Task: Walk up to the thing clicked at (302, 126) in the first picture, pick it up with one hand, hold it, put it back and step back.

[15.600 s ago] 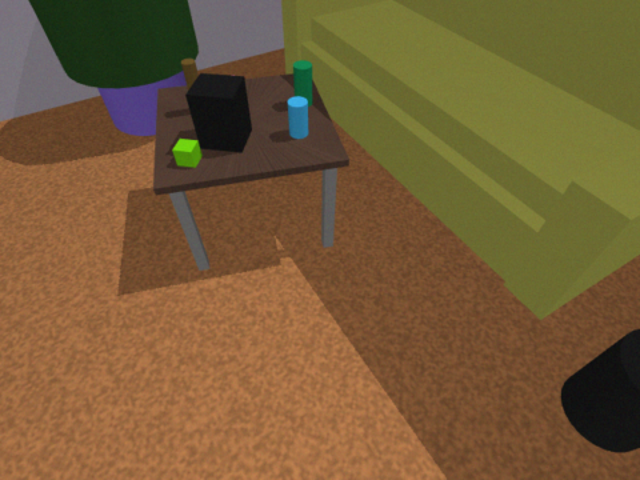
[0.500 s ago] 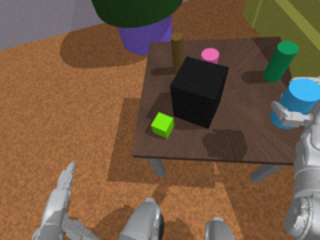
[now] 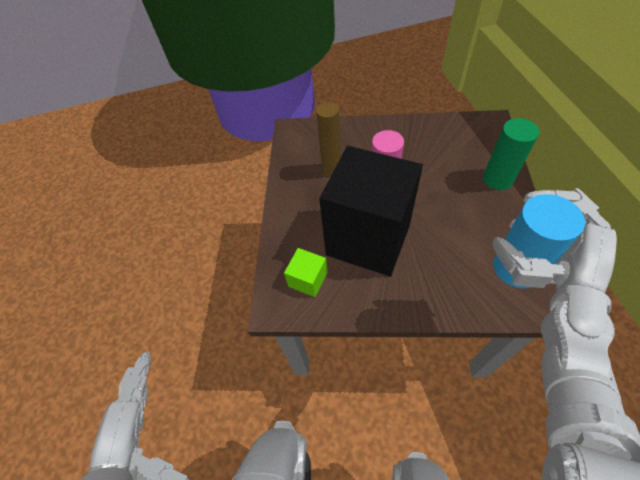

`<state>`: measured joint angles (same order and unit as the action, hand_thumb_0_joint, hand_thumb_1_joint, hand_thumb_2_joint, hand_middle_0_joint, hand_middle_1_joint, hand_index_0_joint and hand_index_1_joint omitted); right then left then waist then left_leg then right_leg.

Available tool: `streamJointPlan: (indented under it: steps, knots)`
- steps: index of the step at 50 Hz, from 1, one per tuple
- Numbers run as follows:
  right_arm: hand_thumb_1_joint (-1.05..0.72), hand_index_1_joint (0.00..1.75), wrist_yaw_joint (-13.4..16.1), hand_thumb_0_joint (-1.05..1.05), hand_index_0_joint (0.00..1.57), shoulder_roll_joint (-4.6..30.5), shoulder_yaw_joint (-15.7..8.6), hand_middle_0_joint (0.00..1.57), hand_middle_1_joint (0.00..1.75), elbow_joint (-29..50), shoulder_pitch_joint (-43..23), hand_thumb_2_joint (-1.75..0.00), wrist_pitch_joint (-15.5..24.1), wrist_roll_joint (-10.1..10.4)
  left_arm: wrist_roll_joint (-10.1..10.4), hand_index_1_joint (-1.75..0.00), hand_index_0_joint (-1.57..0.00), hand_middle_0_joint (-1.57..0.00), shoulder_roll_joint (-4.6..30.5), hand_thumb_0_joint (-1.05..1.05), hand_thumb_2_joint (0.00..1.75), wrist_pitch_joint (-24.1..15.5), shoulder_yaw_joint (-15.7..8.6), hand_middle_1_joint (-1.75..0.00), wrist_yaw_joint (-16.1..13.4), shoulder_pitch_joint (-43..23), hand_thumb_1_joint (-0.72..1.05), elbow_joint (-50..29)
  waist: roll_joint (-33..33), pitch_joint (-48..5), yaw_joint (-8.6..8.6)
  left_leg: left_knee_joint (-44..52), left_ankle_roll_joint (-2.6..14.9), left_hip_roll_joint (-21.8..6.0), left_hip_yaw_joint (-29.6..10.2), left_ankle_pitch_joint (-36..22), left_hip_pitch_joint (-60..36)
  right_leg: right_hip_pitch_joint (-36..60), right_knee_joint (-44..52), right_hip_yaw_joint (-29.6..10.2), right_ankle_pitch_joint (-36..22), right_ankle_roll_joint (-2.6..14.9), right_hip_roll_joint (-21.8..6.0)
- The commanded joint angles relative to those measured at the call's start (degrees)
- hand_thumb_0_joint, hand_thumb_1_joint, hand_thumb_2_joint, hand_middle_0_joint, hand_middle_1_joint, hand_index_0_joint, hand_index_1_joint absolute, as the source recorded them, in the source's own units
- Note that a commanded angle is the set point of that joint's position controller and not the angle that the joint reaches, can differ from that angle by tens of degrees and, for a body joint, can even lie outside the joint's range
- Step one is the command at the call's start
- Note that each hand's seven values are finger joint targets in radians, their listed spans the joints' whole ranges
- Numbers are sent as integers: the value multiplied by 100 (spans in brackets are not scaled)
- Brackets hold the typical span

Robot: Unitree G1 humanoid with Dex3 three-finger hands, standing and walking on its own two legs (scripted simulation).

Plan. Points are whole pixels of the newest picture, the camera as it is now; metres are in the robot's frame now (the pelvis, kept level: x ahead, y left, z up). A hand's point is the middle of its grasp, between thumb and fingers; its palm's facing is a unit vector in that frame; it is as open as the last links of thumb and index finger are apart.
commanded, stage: lift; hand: right
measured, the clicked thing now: (533, 244) +0.41 -0.22 +0.02
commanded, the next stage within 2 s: hold in 0.64 s
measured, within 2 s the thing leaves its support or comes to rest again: neither
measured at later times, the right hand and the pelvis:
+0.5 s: hand (539, 244) +0.39 -0.21 +0.06, palm faces +0.28 +0.96 -0.01, open 9.1 cm; pelvis +0.01 +0.00 +0.02, yaw +0 degrees
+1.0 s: hand (533, 244) +0.38 -0.19 +0.08, palm faces +0.28 +0.96 -0.01, open 9.1 cm; pelvis +0.01 +0.00 +0.03, yaw +0 degrees
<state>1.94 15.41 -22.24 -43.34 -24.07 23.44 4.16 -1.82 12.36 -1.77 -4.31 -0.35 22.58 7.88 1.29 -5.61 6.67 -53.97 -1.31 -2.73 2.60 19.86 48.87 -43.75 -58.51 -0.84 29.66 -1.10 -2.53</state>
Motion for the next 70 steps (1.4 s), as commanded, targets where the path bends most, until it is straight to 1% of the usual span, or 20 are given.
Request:
streamJointPlan:
  steps: [1, 4, 5, 8, 12, 16, 17, 23, 26, 30, 35, 40, 48, 56, 58, 60, 61, 63, 64, 70]
  knots:
    - [-29, 139, 66, 0, 128, 1063, -12, 124, 139, 1883, -2119, -129, 508, 138, 11, -6, -6, -6, 793, 0, 5, -291, -443, -6, -108, 1, -56, -845, -597, -2290, -121, 610, 119, 228, -44, -1211, -1941, 808, 1012, 39, -1734, 70, 223]
    - [-30, 139, 101, 0, 129, 1062, 5, 125, 139, 1834, -2033, -129, 460, 125, 32, -6, -5, -6, 959, 0, 5, -311, -636, -6, -157, -124, -56, -824, -488, -2284, -56, 691, 100, 216, -54, -1203, -2036, 917, 1086, 40, -1682, 90, 217]
    - [-31, 139, 82, 0, 129, 887, 134, 125, 139, 1669, -1905, -128, 414, 123, 40, -6, -5, -6, 699, 0, 5, -296, -364, -6, -140, 14, -56, -668, -444, -1978, -55, 757, 97, 235, -32, -1074, -1929, 834, 1142, 40, -1560, 95, 211]
    - [-33, 139, 133, 0, 128, 1121, 18, 124, 139, 1982, -1957, -128, 421, 108, 47, -6, -5, -6, 803, 0, 4, -277, -513, -6, -173, -41, -55, -578, -495, -2234, -158, 795, 90, 197, -90, -1288, -2193, 981, 1154, 85, -1741, 98, 239]
    - [-32, 140, 161, 0, 130, 907, 118, 126, 140, 1970, -1805, -130, 359, 149, 70, -6, -5, -6, 708, 0, 4, -285, -427, -6, -163, -84, -56, -474, -481, -1784, -159, 908, 93, 198, -42, -1157, -2099, 998, 1318, 63, -1668, 85, 225]
    - [-33, 141, 153, 0, 130, 852, 218, 126, 141, 2349, -1870, -130, 348, 135, 78, -7, -5, -6, 854, 0, 5, -318, -550, -6, -168, -232, -56, -795, -531, -2239, -144, 905, 104, 207, -19, -1344, -2260, 1389, 1394, 18, -1967, 51, 201]
    - [-34, 141, 150, 0, 130, 706, 310, 126, 140, 2016, -1684, -130, 306, 135, 67, -7, -5, -6, 608, 0, 5, -298, -362, -6, -154, -84, -56, -436, -563, -1820, -197, 949, 103, 214, 6, -1248, -2199, 1230, 1419, 40, -1890, 45, 213]
    - [-32, 140, 124, 0, 130, 652, 410, 126, 140, 2353, -1642, -129, 291, 184, 102, -6, -5, -6, 910, 0, 5, -334, -638, -6, -193, -299, -56, -576, -502, -2012, -178, 979, 102, 219, 37, -1389, -2286, 1618, 1544, -61, -2252, -8, 153]
    - [-35, 140, 140, 0, 131, 425, 445, 127, 140, 1986, -1264, -129, 221, 204, 104, -7, -5, -6, 616, 0, 5, -306, -379, -6, -180, -178, -57, -290, -291, -1665, -253, 1057, 100, 209, 29, -1417, -2398, 1362, 1577, 9, -2161, 27, 191]
    - [-35, 141, 139, 0, 132, 521, 453, 128, 141, 2175, -1251, -130, 211, 184, 98, -6, -5, -6, 669, 0, 5, -291, -421, -6, -181, -64, -56, -163, -429, -1688, -269, 1106, 95, 197, 21, -1550, -2490, 1564, 1624, 26, -2375, 6, 189]
    - [-36, 141, 180, 0, 132, 624, 405, 128, 141, 2755, -1420, -130, 237, 216, 105, -6, -5, -6, 804, 0, 5, -322, -528, -6, -214, -438, -56, -458, -396, -1979, -310, 1218, 79, 161, -35, -1589, -2729, 1710, 1665, 83, -2226, 44, 222]
    - [-30, 142, 268, 0, 132, 459, 478, 127, 142, 2562, -1208, -131, 193, 213, 109, -6, -5, -6, 718, 0, 4, -296, -537, -6, -226, -427, -55, -44, -256, -1535, -295, 1349, 59, 138, -63, -1306, -2663, 1525, 1749, 114, -1790, 88, 240]
    - [-29, 142, 294, 0, 132, 226, 690, 128, 142, 2832, -930, -131, 124, 210, 102, -6, -5, -6, 574, 0, 5, -260, -367, -6, -262, -373, -56, 91, -291, -1815, -345, 1322, 78, 168, -13, -1845, -2934, 1870, 1791, 89, -2519, 26, 224]
    - [-30, 143, 363, 0, 133, 268, 650, 128, 143, 3161, -726, -132, 42, 233, 128, -6, -5, -5, 800, 0, 4, -247, -613, -6, -295, -650, -55, 83, -137, -1510, -395, 1579, 39, 149, -33, -1398, -2945, 1838, 2001, 120, -1907, 88, 228]
    - [-28, 143, 372, 0, 133, 95, 744, 129, 143, 2758, -516, -132, 11, 240, 126, -6, -5, -5, 550, 0, 4, -228, -403, -6, -279, -387, -55, 419, -40, -1129, -359, 1618, 28, 155, -15, -1364, -2889, 1704, 2023, 127, -1860, 97, 236]
    - [-30, 142, 396, 0, 132, 308, 669, 128, 142, 3199, -714, -131, 63, 217, 131, -6, -5, -5, 809, 0, 4, -241, -687, -6, -314, -609, -55, 312, -181, -1514, -417, 1583, 40, 140, -55, -1515, -2996, 1918, 2018, 136, -2014, 85, 239]
    - [-29, 143, 371, 0, 133, -23, 874, 129, 143, 2879, -387, -131, 35, 212, 116, -6, -5, -5, 509, 0, 5, -221, -416, -6, -282, -383, -55, 599, -189, -1211, -367, 1556, 52, 157, -23, -1572, -2871, 1850, 2009, 133, -2102, 70, 229]
    - [-27, 143, 387, 0, 133, 81, 822, 128, 143, 3271, -654, -132, 59, 228, 127, -6, -5, -6, 842, 0, 5, -317, -596, -6, -313, -911, -55, -121, -94, -1663, -362, 1516, 48, 182, 8, -1731, -3019, 2089, 2028, 60, -2392, 40, 194]
    - [-27, 143, 388, 0, 133, 64, 853, 128, 143, 3210, -511, -132, 68, 223, 120, -6, -5, -6, 485, 0, 5, -255, -338, -6, -280, -524, -55, 395, -270, -1476, -451, 1518, 59, 156, -2, -1793, -3082, 2010, 2018, 102, -2451, 25, 220]
    - [-30, 145, 440, 0, 135, 161, 778, 130, 145, 3146, -556, -134, 15, 191, 126, -6, -5, -6, 598, 0, 5, -265, -404, -6, -314, -652, -55, 304, -196, -1283, -409, 1630, 45, 149, -30, -1566, -3005, 1972, 2110, 113, -2115, 59, 230]
